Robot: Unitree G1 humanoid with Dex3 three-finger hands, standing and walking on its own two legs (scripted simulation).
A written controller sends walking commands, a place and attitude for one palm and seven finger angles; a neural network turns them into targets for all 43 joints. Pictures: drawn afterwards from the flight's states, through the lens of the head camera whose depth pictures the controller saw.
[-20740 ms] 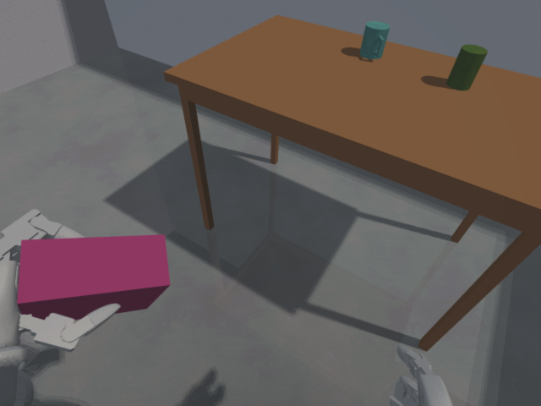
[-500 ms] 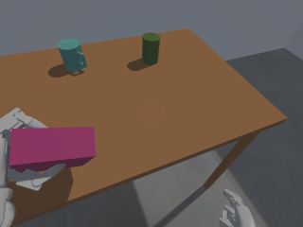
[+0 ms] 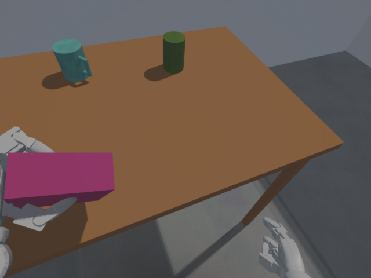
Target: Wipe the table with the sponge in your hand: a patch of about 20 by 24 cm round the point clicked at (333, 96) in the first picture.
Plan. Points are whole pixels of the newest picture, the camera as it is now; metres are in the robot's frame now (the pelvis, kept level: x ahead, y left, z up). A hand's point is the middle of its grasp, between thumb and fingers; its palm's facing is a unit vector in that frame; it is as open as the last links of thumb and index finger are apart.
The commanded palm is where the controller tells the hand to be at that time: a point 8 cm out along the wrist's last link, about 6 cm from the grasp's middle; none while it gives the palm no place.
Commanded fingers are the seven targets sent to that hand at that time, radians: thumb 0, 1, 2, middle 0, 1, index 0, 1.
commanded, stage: shuffle to correct the standing spot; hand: left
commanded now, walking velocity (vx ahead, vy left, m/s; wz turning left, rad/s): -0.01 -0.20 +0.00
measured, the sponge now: (77, 180) +0.24 +0.20 +0.13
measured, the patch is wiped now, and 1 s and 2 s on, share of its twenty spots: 0.00 0.00 0.00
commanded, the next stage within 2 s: come to a stop and stand still in 0.24 s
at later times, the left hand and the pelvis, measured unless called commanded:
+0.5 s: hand (73, 186) +0.22 +0.20 +0.15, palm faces +0.34 -0.85 -0.39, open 9.8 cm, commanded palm +0.17 +0.24 +0.17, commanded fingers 0.00 0.10 1.30 -1.20 -1.60 -1.20 -1.60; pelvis +0.01 -0.04 +0.00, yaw +0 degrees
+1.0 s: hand (21, 182) +0.23 +0.29 +0.13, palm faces +0.32 -0.87 -0.37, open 9.8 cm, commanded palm +0.17 +0.32 +0.17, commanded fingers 0.00 0.10 1.30 -1.20 -1.60 -1.20 -1.60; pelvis +0.01 +0.04 -0.01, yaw -1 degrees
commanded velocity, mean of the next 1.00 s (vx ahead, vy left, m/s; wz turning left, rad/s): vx -0.02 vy -0.04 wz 0.00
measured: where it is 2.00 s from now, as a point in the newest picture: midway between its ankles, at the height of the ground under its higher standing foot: outside the picture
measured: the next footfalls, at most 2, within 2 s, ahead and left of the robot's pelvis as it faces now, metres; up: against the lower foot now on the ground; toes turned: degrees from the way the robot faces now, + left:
right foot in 1.30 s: +0.02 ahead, -0.05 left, +0.00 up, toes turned -5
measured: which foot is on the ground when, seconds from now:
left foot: down 0.00-1.00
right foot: down 0.00-1.00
